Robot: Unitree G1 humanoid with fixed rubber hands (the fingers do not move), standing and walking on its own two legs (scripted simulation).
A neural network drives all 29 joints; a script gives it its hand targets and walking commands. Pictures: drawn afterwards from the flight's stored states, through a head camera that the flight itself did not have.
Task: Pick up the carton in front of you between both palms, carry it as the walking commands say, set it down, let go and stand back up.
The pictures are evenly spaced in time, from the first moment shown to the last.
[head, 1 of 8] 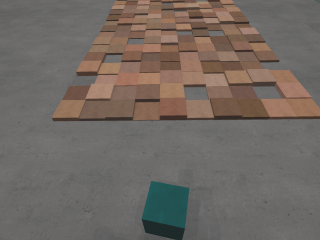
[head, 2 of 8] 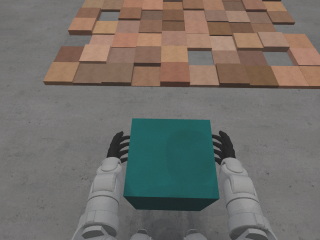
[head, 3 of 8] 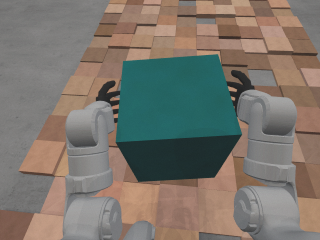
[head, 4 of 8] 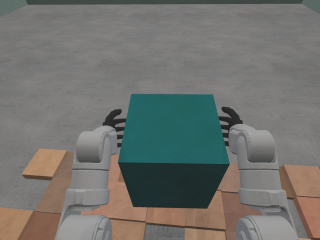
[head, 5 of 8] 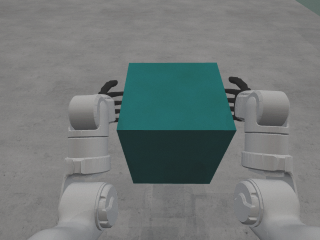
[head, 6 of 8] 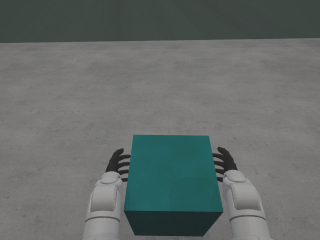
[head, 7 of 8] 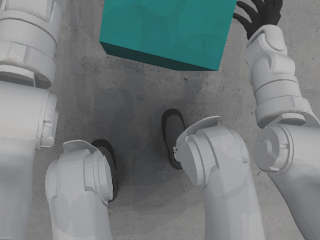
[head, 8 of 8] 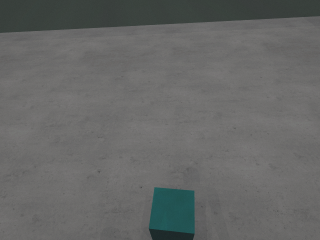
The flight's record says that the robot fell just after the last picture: no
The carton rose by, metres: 0.80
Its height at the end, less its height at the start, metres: +0.00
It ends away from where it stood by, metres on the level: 6.58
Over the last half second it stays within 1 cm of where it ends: yes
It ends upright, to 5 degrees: yes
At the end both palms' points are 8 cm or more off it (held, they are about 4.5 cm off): yes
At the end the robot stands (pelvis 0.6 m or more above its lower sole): yes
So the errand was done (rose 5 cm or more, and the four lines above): yes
